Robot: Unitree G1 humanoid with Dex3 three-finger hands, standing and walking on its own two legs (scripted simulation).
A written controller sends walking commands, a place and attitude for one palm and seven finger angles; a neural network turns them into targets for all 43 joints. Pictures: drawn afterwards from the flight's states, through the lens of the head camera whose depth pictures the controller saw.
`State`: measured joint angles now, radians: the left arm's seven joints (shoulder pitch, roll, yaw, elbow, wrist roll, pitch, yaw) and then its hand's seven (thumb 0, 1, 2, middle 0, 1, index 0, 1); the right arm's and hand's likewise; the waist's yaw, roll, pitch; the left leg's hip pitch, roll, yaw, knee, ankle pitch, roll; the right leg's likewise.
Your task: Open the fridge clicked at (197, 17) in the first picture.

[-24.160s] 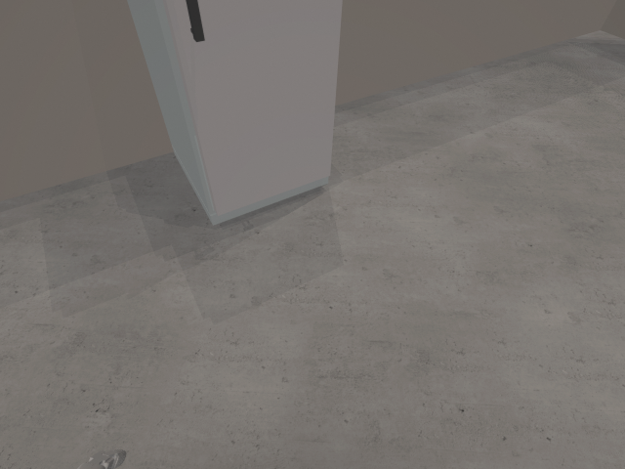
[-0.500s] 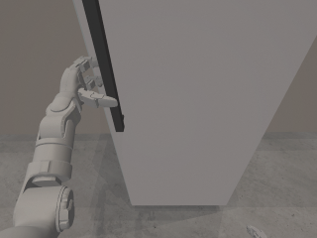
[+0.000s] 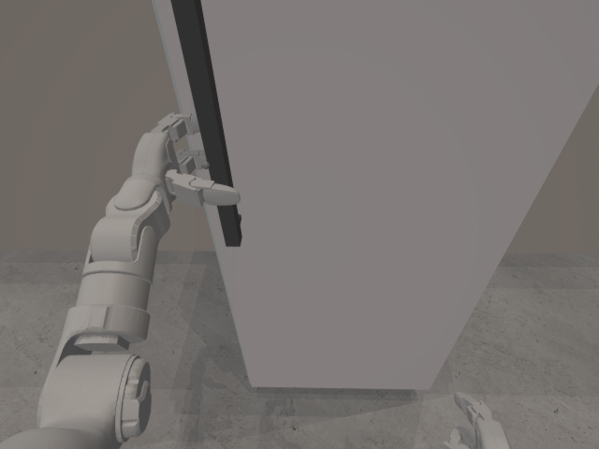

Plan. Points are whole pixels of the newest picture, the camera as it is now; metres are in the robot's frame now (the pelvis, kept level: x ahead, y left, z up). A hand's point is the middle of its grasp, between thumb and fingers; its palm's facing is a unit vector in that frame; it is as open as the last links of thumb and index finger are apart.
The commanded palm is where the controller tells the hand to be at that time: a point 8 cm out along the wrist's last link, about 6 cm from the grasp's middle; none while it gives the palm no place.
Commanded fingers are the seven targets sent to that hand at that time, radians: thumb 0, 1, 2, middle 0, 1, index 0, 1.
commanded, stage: slide the fingers in behind the handle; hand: left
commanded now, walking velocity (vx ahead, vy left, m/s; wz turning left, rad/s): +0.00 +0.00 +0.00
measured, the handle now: (217, 131) +0.46 +0.14 +0.23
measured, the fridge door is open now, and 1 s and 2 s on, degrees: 0 0 0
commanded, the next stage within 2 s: grip the handle and tug to test in 1.08 s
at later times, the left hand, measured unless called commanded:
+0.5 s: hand (222, 164) +0.41 +0.13 +0.22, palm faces +0.05 -1.00 +0.01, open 14.0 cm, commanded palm +0.38 +0.18 +0.21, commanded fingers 0.00 -0.50 0.30 -0.30 -1.20 -0.30 -1.20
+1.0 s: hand (226, 166) +0.40 +0.12 +0.22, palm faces +0.05 -1.00 +0.01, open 14.0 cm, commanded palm +0.38 +0.17 +0.21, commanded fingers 0.00 -0.50 0.30 -0.30 -1.20 -0.30 -1.20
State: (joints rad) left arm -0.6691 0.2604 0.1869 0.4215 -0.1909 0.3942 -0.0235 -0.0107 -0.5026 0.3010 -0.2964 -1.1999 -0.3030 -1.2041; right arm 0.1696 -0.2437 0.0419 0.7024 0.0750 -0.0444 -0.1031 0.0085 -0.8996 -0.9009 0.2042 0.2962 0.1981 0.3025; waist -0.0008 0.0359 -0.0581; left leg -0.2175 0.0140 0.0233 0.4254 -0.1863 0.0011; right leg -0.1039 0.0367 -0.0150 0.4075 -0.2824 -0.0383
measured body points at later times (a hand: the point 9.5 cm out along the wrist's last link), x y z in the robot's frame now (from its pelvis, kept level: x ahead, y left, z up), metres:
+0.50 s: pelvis +0.01 -0.01 +0.00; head -0.02 -0.02 +0.45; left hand +0.40 +0.18 +0.22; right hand +0.16 -0.25 -0.10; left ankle +0.03 +0.12 -0.74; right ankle -0.04 -0.09 -0.74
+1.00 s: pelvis +0.01 -0.01 +0.00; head -0.03 -0.03 +0.45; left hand +0.39 +0.17 +0.22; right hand +0.17 -0.25 -0.09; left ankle +0.03 +0.12 -0.74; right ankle -0.04 -0.09 -0.74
